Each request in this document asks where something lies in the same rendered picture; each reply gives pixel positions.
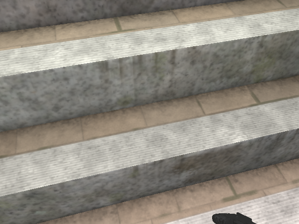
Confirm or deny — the robot right hand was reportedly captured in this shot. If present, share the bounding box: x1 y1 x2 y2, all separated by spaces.
212 212 256 224

